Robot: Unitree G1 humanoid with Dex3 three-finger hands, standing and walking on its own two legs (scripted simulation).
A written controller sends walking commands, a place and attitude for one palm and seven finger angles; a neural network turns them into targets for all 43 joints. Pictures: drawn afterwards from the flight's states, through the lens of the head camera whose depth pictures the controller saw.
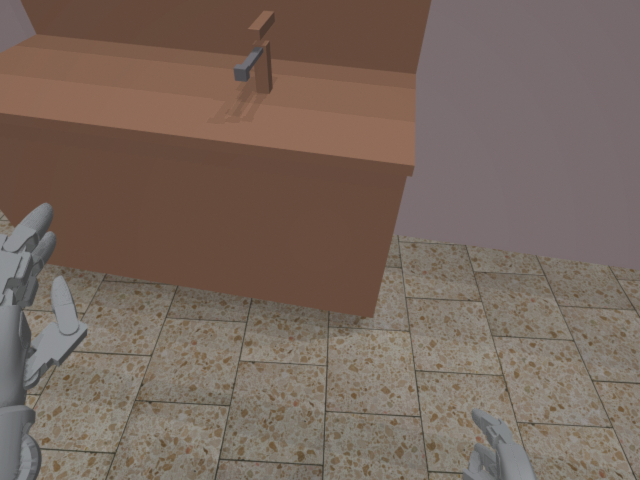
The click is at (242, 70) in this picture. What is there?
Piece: tap's lever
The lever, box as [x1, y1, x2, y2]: [233, 64, 249, 81]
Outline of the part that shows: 236,64 233,68 235,80 246,81 249,77 248,65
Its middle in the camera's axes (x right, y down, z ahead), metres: -0.18 -0.38 +0.88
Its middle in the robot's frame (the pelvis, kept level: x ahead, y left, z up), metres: +0.91 +0.24 +0.09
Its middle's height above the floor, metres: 0.86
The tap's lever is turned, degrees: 0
